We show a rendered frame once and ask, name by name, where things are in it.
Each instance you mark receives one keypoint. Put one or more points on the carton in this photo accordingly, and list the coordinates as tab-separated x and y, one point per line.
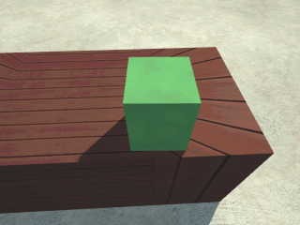
161	103

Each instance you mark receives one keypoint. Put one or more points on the pedestal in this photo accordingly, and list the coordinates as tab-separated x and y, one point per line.
64	139

